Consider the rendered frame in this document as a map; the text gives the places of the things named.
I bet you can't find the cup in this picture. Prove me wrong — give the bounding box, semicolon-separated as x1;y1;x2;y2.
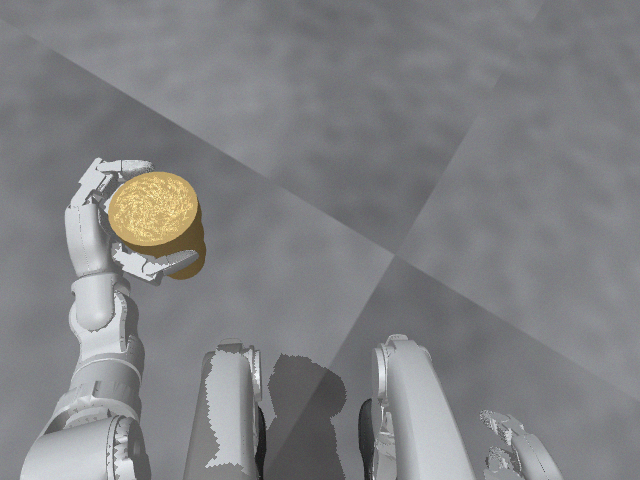
108;172;206;280

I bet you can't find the left robot hand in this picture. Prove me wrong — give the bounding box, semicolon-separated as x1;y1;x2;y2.
65;158;199;287

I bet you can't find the left robot arm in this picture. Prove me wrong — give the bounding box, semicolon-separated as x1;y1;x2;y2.
19;272;151;480

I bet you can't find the right robot hand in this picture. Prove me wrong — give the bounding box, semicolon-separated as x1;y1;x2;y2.
479;410;564;480

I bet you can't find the right robot foot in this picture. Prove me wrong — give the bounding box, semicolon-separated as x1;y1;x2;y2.
358;398;375;480

